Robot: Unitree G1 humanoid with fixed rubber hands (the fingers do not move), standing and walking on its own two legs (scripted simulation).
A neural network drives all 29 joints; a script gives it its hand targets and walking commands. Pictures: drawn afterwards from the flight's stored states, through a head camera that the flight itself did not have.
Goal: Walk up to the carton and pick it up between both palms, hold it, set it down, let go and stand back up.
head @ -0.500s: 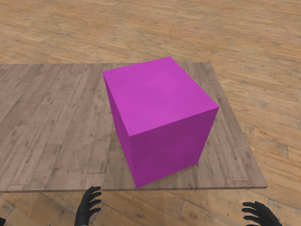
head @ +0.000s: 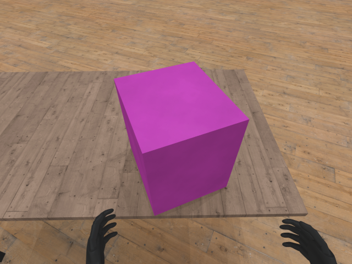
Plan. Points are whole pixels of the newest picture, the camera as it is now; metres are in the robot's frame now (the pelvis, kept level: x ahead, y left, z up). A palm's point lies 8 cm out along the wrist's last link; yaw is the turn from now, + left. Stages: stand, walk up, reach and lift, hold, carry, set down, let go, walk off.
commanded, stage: reach and lift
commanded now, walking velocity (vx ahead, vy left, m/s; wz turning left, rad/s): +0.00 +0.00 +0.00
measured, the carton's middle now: (174, 137) +0.46 +0.07 +0.02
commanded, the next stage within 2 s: none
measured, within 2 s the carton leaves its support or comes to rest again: neither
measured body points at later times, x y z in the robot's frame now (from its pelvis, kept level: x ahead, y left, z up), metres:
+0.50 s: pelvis +0.01 +0.00 +0.00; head +0.02 +0.00 +0.45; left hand +0.20 +0.22 +0.02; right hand +0.26 -0.24 +0.00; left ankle -0.01 +0.16 -0.74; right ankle +0.00 -0.08 -0.74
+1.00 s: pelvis +0.00 +0.01 +0.01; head +0.00 +0.00 +0.46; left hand +0.24 +0.23 +0.07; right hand +0.32 -0.22 +0.05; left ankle -0.01 +0.16 -0.74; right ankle +0.00 -0.08 -0.74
